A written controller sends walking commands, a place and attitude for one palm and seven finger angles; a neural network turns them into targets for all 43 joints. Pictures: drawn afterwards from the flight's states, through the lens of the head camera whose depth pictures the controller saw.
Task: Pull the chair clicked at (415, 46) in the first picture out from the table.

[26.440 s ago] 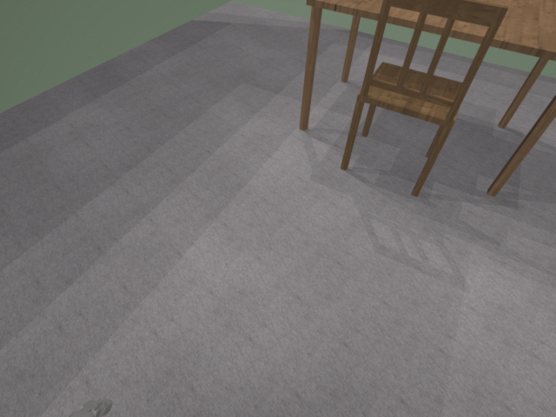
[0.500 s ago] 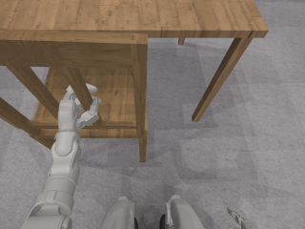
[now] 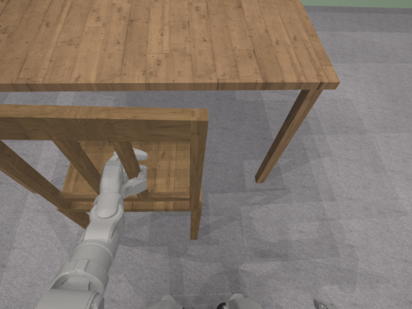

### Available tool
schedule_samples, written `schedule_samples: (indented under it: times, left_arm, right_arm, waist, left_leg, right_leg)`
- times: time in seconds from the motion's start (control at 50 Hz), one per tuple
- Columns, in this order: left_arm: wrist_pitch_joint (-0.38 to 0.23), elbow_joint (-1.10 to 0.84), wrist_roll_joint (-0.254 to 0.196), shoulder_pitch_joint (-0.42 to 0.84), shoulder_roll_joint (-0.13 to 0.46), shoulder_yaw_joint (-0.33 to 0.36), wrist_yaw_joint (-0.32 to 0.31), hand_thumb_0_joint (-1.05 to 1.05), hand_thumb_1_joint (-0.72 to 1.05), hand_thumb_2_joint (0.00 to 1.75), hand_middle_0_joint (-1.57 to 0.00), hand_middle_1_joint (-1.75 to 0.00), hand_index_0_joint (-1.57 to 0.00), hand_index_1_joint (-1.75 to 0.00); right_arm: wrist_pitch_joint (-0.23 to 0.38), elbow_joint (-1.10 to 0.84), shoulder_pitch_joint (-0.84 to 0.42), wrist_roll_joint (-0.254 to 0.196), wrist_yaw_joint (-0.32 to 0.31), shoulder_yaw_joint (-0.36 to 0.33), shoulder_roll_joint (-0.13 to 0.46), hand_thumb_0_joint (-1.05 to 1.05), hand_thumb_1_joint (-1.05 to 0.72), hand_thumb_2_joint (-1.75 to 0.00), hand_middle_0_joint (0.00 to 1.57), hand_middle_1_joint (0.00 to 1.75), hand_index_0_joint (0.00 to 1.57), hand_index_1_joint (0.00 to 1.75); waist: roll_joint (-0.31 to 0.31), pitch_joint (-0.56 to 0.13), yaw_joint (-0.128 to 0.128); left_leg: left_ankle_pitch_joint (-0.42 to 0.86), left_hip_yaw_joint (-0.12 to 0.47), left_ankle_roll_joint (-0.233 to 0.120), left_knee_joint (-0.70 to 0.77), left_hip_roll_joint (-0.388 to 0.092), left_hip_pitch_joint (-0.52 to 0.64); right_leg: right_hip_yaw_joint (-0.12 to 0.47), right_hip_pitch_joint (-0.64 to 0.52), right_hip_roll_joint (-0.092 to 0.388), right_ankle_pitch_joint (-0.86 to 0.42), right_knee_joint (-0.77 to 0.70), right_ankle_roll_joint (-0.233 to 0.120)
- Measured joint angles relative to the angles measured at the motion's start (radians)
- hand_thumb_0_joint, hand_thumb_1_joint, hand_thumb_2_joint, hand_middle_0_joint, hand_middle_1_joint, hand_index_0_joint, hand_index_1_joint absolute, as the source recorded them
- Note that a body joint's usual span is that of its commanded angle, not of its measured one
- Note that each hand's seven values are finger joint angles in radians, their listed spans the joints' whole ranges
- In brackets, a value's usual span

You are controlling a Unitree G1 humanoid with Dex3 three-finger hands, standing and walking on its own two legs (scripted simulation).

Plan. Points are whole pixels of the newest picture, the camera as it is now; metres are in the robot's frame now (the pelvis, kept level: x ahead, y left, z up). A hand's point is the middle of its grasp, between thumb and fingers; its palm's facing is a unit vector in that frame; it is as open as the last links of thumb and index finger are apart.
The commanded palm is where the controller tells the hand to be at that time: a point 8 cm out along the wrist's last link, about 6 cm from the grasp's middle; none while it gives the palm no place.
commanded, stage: step backward, pulling the chair out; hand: left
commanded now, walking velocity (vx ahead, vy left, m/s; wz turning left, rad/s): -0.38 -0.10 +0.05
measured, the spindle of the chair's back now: (88, 171) +0.40 +0.26 -0.06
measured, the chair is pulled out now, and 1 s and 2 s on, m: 0.04 0.21 0.34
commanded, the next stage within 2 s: none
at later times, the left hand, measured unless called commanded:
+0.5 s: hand (157, 205) +0.32 +0.10 -0.05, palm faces +0.03 -0.99 -0.16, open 5.6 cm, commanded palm +0.31 +0.15 -0.04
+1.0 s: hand (157, 258) +0.22 +0.09 -0.05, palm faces -0.03 -0.99 -0.17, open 5.7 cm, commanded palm +0.22 +0.14 -0.04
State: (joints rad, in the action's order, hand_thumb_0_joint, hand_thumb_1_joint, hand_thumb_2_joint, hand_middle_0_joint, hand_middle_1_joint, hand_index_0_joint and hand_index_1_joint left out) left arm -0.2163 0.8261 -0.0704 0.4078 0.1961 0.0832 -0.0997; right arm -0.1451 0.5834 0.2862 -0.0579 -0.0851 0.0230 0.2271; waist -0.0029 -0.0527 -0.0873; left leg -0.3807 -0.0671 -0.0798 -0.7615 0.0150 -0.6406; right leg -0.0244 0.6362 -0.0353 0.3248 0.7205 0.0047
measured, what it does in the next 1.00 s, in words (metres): shifts its weight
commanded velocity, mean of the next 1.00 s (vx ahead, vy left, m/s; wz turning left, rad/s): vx -0.38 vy -0.02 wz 0.07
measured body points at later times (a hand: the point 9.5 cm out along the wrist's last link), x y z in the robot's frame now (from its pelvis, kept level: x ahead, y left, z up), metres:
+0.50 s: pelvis -0.04 -0.04 +0.02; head +0.06 -0.04 +0.46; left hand +0.32 +0.15 -0.03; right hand +0.02 -0.29 -0.12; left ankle -0.01 +0.06 -0.71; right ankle -0.02 -0.13 -0.71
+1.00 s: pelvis -0.13 -0.03 +0.01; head -0.06 -0.04 +0.45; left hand +0.22 +0.14 -0.03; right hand -0.03 -0.27 -0.12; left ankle -0.01 +0.06 -0.71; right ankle -0.06 -0.15 -0.71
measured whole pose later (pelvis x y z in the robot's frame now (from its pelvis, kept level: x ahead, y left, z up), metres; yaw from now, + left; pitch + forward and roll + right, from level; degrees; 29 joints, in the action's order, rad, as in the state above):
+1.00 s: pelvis -0.13 -0.03 +0.01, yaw -1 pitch +0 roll -2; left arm -0.23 1.03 -0.07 0.47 0.17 -0.02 -0.08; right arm 0.04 0.74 0.19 -0.03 -0.11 0.02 0.20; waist -0.04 0.16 -0.02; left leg -0.13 -0.05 -0.04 -0.59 -0.03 -0.48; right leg -0.03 0.42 -0.03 0.26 0.62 0.00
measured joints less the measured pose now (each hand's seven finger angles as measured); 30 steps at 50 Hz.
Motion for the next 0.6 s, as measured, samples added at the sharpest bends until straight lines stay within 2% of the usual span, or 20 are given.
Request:
schedule_samples:
  times: [0.06,0.14,0.22,0.28,0.36,0.46,0.54,0.6]
  left_arm:
    - [0.001,0.065,0.016,0.035,0.013,-0.02,0.007,0.08,0.68,0.76,-0.33,-1.13,-0.47,-1.45]
    - [-0.012,0.106,0.016,0.05,0.023,-0.018,0.023,0.08,0.67,0.75,-0.33,-1.15,-0.49,-1.45]
    - [-0.031,0.101,0.006,0.028,0.016,0.002,0.032,0.08,0.67,0.75,-0.33,-1.14,-0.49,-1.45]
    - [-0.046,0.095,0.003,0.017,0.011,0.017,0.036,0.08,0.67,0.75,-0.34,-1.13,-0.49,-1.45]
    - [-0.059,0.104,0.009,0.017,0.002,0.027,0.035,0.07,0.66,0.74,-0.34,-1.12,-0.49,-1.45]
    - [-0.059,0.131,0.011,0.019,-0.006,0.017,0.025,0.07,0.66,0.74,-0.34,-1.12,-0.5,-1.45]
    - [-0.05,0.17,0.009,0.036,-0.019,-0.001,0.012,0.07,0.66,0.73,-0.33,-1.13,-0.5,-1.45]
    - [-0.034,0.196,0.008,0.057,-0.038,-0.013,0.002,0.07,0.66,0.72,-0.32,-1.12,-0.5,-1.45]
  right_arm:
    - [0.005,0.021,-0.002,0.009,-0.009,-0.016,0.011,0.01,-0.9,-0.9,0.2,0.3,0.21,0.3]
    - [0.014,0.037,-0.009,0.027,-0.006,-0.038,0.019,0.01,-0.9,-0.9,0.2,0.3,0.2,0.3]
    - [0.027,0.054,-0.021,0.041,0.002,-0.043,0.016,0.01,-0.9,-0.9,0.2,0.3,0.2,0.3]
    - [0.037,0.069,-0.035,0.046,0.007,-0.036,0.0,0.01,-0.9,-0.9,0.2,0.3,0.2,0.3]
    - [0.049,0.085,-0.043,0.044,0.011,-0.026,-0.025,0.01,-0.9,-0.9,0.2,0.3,0.2,0.3]
    - [0.062,0.104,-0.046,0.03,0.004,-0.02,-0.03,0.01,-0.9,-0.9,0.21,0.3,0.21,0.3]
    - [0.071,0.117,-0.057,0.012,-0.009,-0.028,0.007,0.01,-0.9,-0.9,0.21,0.3,0.21,0.3]
    - [0.074,0.129,-0.073,0.001,-0.015,-0.041,0.053,0.01,-0.9,-0.9,0.21,0.3,0.21,0.3]
  waist:
    - [0.008,0.022,-0.006]
    - [0.018,0.062,-0.011]
    - [0.007,0.098,0.004]
    - [-0.006,0.129,0.016]
    - [-0.02,0.156,0.02]
    - [-0.028,0.15,0.025]
    - [-0.039,0.143,0.012]
    - [-0.045,0.149,0.002]
  left_leg:
    - [0.028,-0.001,-0.004,0.053,0.004,0.051]
    - [0.048,-0.021,-0.01,0.096,0.016,0.109]
    - [0.056,-0.049,-0.009,0.118,0.013,0.147]
    - [0.065,-0.059,0.0,0.129,-0.002,0.165]
    - [0.092,-0.045,0.019,0.154,-0.021,0.178]
    - [0.122,-0.022,0.045,0.169,-0.045,0.17]
    - [0.124,0.005,0.066,0.148,-0.048,0.151]
    - [0.029,0.04,0.08,0.106,-0.026,0.139]
  right_leg:
    - [0.003,-0.044,0.002,-0.037,-0.041,0.005]
    - [0.023,-0.089,0.017,-0.03,-0.05,-0.002]
    - [0.04,-0.14,0.034,-0.003,-0.062,-0.004]
    - [0.042,-0.168,0.025,-0.016,-0.099,0.004]
    - [0.027,-0.19,0.005,-0.048,-0.14,-0.01]
    - [0.004,-0.196,-0.019,-0.086,-0.177,-0.036]
    - [-0.02,-0.192,-0.023,-0.098,-0.173,-0.05]
    - [-0.032,-0.198,-0.015,-0.11,-0.176,-0.046]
